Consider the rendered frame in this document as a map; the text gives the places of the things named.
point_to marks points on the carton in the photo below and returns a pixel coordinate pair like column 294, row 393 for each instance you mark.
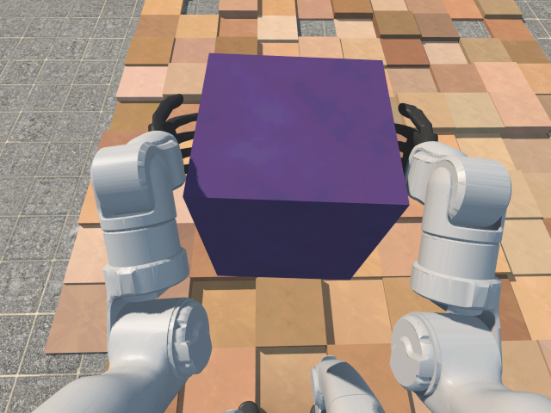
column 295, row 170

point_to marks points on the robot right thigh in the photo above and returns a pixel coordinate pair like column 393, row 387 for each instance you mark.
column 339, row 388

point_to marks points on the right robot hand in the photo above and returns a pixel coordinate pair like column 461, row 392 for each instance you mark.
column 414, row 137

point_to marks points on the robot right forearm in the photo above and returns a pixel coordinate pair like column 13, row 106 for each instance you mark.
column 465, row 201

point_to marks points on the right robot upper arm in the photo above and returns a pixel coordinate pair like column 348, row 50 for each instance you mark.
column 453, row 364

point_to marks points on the robot left forearm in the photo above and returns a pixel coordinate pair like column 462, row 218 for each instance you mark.
column 133, row 186

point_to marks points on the left robot upper arm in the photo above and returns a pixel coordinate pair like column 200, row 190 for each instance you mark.
column 154, row 347

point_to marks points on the left robot hand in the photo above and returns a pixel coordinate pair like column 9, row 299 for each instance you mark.
column 160, row 122

